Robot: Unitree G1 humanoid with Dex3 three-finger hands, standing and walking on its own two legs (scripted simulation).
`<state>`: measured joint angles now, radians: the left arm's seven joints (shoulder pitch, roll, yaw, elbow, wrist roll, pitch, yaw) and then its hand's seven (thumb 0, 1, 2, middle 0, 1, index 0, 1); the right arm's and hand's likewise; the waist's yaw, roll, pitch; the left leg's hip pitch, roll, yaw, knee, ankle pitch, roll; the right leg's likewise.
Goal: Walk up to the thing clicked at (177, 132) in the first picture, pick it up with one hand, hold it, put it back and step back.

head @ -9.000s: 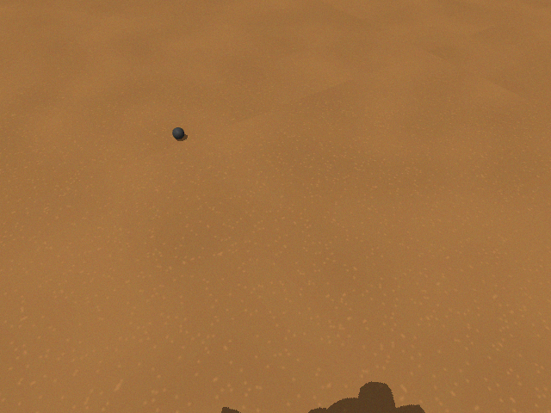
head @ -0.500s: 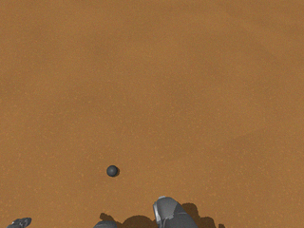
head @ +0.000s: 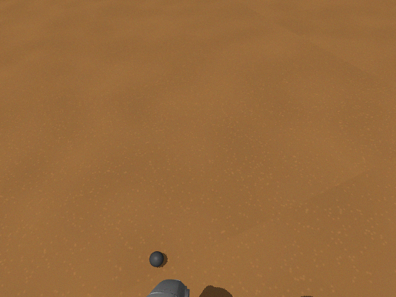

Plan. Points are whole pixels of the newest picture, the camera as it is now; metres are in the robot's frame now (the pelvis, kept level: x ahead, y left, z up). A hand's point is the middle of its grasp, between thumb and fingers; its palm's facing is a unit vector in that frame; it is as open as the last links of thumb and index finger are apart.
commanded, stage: walk up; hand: left
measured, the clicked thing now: (156, 258) +0.41 +0.25 -0.73
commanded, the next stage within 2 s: none
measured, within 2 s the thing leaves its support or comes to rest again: neither
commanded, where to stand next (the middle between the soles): +0.05 +0.02 m, yaw +1 degrees
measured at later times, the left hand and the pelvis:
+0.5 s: hand out of the picture +0.09 +0.32 -0.18, palm faces +0.05 -0.94 -0.35, open 7.4 cm; pelvis -0.01 +0.05 -0.02, yaw +3 degrees
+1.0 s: hand out of the picture -0.02 +0.33 -0.15, palm faces +0.03 -0.91 -0.41, open 7.4 cm; pelvis -0.02 +0.05 -0.01, yaw +3 degrees
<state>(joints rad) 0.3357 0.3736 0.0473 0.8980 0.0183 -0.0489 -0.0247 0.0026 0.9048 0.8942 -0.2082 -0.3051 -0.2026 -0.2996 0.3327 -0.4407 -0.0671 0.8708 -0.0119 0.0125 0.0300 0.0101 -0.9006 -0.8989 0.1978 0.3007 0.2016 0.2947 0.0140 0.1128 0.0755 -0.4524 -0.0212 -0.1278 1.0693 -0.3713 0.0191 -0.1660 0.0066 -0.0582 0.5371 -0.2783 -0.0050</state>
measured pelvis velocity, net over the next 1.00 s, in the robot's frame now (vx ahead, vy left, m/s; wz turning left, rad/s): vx -0.02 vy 0.05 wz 0.06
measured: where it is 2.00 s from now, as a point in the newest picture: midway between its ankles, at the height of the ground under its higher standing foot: outside the picture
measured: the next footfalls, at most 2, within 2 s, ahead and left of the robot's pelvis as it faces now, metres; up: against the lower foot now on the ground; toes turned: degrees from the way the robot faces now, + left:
left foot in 0.28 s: +0.07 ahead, +0.18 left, +0.00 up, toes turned +1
right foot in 0.64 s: +0.01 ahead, -0.11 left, +0.00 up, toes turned +2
